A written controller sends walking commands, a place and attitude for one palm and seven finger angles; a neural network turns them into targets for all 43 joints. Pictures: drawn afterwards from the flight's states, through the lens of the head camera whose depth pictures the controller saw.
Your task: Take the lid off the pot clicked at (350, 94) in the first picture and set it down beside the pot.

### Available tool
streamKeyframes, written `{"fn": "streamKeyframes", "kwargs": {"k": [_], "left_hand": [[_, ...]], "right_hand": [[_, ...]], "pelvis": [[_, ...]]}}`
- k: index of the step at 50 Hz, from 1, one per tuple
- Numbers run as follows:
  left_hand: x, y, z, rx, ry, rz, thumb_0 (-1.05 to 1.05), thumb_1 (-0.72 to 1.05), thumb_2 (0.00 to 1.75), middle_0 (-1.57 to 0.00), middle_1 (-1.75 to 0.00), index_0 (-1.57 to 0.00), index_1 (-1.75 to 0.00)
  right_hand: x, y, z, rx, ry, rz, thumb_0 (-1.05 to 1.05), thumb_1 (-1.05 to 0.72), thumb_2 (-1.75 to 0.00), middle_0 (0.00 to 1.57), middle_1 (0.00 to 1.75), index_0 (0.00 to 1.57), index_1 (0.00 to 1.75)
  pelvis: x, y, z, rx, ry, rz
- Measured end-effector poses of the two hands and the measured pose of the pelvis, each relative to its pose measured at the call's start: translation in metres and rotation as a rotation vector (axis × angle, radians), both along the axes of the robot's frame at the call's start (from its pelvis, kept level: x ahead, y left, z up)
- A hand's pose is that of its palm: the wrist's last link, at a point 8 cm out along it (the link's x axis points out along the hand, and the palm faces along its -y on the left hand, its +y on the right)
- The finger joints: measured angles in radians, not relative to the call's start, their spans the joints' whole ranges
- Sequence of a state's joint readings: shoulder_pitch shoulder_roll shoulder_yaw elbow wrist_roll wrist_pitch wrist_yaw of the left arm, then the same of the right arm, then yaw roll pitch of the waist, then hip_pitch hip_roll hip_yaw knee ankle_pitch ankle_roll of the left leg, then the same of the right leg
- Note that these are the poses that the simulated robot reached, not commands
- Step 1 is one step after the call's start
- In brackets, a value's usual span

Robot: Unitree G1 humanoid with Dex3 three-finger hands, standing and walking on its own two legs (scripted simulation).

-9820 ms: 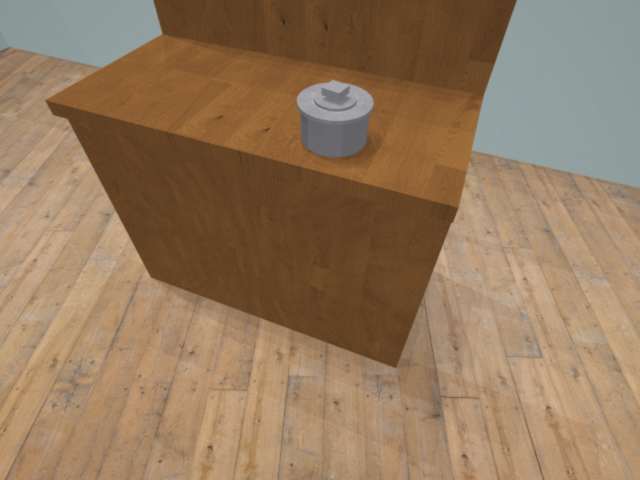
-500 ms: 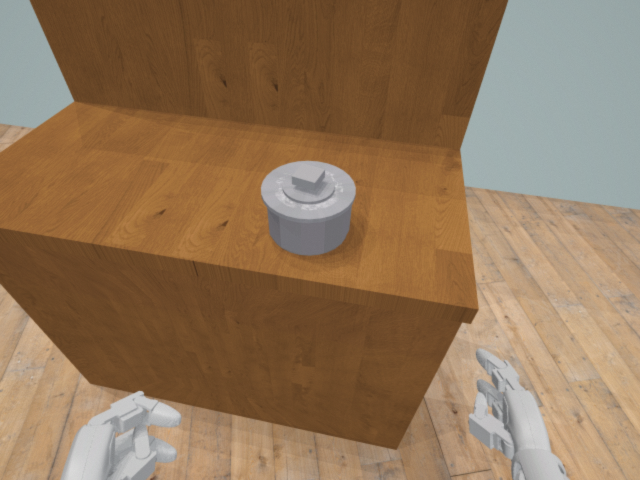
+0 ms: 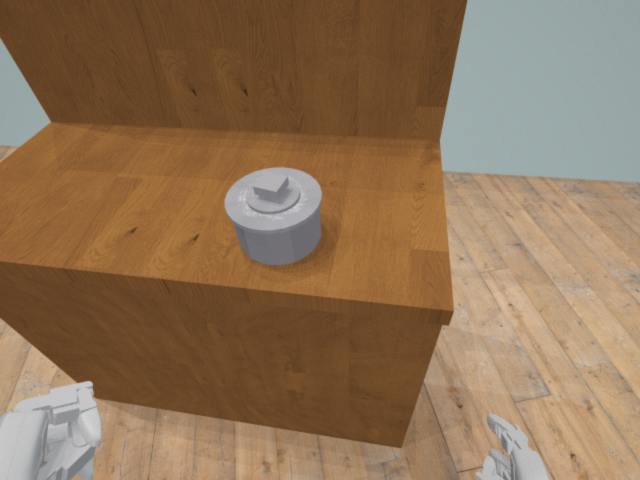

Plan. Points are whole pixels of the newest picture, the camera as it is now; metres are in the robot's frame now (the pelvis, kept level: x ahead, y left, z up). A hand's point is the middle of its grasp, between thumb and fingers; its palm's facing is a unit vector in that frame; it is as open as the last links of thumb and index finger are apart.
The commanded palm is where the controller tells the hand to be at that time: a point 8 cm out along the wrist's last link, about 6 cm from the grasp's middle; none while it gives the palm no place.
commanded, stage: raise the hand higher, near the body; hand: left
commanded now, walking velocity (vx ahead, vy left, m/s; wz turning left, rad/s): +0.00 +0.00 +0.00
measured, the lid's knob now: (271, 185) +0.51 +0.14 +0.10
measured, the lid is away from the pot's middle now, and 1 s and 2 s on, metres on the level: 0.00 0.00 0.00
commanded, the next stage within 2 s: reach forward and open the fingers in 0.50 s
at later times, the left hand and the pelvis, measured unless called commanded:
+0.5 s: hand (78, 386) +0.16 +0.25 +0.13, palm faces +0.35 -0.82 -0.44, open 3.1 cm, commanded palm +0.12 +0.29 +0.16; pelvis +0.00 +0.01 +0.00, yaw +0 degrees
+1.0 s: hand (55, 365) +0.18 +0.29 +0.13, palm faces -0.06 -0.07 -1.00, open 3.3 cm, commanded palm +0.17 +0.28 +0.19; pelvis -0.02 +0.04 +0.00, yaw +1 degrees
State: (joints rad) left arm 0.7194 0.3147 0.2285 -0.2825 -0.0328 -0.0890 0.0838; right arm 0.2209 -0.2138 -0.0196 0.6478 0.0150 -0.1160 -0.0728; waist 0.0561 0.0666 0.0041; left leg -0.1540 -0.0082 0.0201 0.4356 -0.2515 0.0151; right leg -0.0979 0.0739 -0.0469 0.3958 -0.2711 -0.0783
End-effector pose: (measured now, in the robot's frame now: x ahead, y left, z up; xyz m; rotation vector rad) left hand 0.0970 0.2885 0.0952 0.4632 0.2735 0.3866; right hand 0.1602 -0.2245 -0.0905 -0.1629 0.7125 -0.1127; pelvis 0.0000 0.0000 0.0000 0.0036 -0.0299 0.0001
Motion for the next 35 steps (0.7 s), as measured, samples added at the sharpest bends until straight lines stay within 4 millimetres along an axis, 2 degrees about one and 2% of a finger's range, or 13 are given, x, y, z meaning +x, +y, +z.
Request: {"fn": "streamKeyframes", "kwargs": {"k": [7, 15, 22, 31, 35], "left_hand": [[0.006, -0.001, 0.012, 0.019, -0.056, -0.003, 0.02, 0.90, 0.90, -1.30, -1.50, -1.29, -1.50], [0.015, -0.001, 0.031, 0.034, -0.156, -0.022, 0.02, 0.90, 0.90, -1.30, -1.50, -1.29, -1.50], [0.025, 0.000, 0.046, 0.043, -0.222, -0.054, 0.02, 0.90, 0.90, -1.31, -1.50, -1.30, -1.50], [0.036, 0.005, 0.064, 0.061, -0.310, -0.106, 0.02, 0.90, 0.90, -1.31, -1.50, -1.30, -1.50], [0.048, -0.002, 0.077, 0.430, -0.199, -0.185, 0.02, 0.88, 0.91, -1.30, -1.48, -1.29, -1.48]], "right_hand": [[0.025, -0.007, 0.013, -0.015, -0.069, -0.006, 0.02, -0.90, -0.90, 0.19, 0.30, 0.20, 0.30], [0.043, 0.009, 0.023, -0.002, -0.118, 0.039, 0.01, -0.90, -0.90, 0.19, 0.30, 0.20, 0.30], [0.040, 0.027, 0.020, 0.020, -0.104, 0.071, 0.01, -0.90, -0.90, 0.20, 0.30, 0.20, 0.30], [0.022, 0.037, 0.012, 0.028, -0.055, 0.069, 0.01, -0.90, -0.90, 0.20, 0.30, 0.20, 0.30], [0.019, 0.038, 0.008, 0.007, -0.006, 0.112, 0.02, -0.90, -0.90, 0.20, 0.30, 0.20, 0.30]], "pelvis": [[0.004, -0.001, 0.001, 0.002, -0.002, 0.002], [0.005, 0.002, 0.001, 0.001, -0.008, 0.007], [0.005, 0.008, 0.002, -0.003, -0.013, 0.007], [0.001, 0.019, 0.001, -0.006, -0.020, 0.003], [-0.004, 0.025, -0.001, -0.007, 0.013, -0.001]]}}
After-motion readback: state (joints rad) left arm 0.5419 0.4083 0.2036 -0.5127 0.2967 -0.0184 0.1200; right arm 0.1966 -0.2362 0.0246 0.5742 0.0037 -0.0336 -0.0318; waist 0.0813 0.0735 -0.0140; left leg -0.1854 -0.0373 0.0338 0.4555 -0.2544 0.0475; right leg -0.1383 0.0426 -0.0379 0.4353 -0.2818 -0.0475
